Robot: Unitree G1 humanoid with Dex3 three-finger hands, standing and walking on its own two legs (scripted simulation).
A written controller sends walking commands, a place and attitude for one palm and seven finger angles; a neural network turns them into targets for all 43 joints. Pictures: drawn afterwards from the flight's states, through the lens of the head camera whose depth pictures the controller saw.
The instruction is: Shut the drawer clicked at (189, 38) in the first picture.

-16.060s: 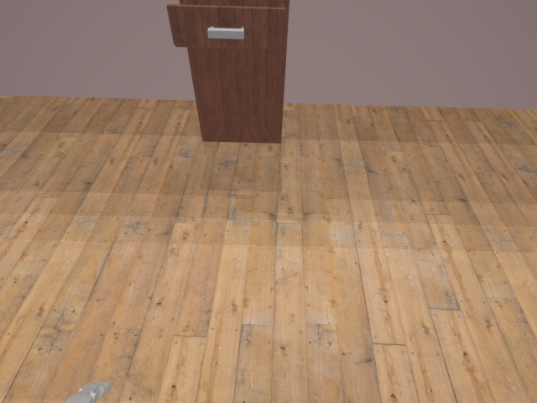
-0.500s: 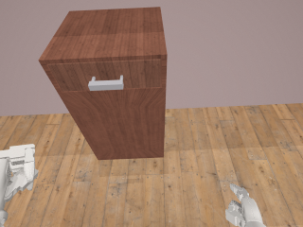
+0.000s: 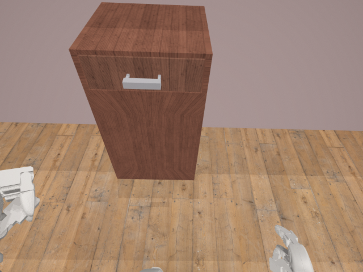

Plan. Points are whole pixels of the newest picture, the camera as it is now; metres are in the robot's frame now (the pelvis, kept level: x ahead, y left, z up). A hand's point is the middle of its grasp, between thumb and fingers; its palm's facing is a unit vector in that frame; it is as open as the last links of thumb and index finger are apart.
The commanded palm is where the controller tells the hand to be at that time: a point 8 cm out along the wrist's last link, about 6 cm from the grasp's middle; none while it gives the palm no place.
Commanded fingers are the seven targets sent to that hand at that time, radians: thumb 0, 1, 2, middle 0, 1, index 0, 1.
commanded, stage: step back with the hand held close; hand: left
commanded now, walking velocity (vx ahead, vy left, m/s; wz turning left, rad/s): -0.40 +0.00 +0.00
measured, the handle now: (142, 80) +0.72 +0.19 +0.00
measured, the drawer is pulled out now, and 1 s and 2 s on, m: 0.00 0.00 0.00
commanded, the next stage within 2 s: stop stepping back and stand still in 0.38 s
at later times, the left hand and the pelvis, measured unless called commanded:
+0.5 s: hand (3, 260) +0.11 +0.23 +0.17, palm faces +0.29 -0.87 -0.40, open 3.2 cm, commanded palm +0.04 +0.28 +0.18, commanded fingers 0.00 0.90 0.90 -1.40 -1.60 -1.40 -1.60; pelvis -0.10 +0.01 -0.02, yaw -3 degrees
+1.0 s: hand out of the picture +0.01 +0.25 +0.19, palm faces +0.26 -0.88 -0.39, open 3.3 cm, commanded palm -0.07 +0.31 +0.18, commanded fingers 0.00 0.90 0.90 -1.40 -1.60 -1.40 -1.60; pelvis -0.21 +0.04 +0.01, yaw -4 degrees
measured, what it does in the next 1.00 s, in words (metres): walks backwards: right foot, then left foot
